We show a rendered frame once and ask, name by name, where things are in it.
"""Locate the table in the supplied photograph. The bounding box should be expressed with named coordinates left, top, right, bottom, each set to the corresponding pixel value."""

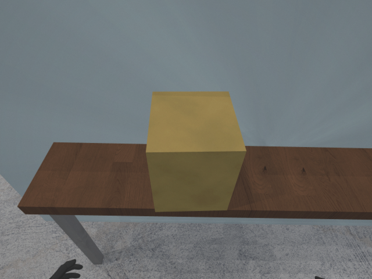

left=17, top=142, right=372, bottom=264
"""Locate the left robot hand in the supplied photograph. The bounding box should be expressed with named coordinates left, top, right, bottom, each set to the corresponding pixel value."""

left=50, top=259, right=83, bottom=279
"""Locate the carton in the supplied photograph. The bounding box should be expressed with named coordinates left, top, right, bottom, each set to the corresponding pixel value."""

left=146, top=91, right=246, bottom=212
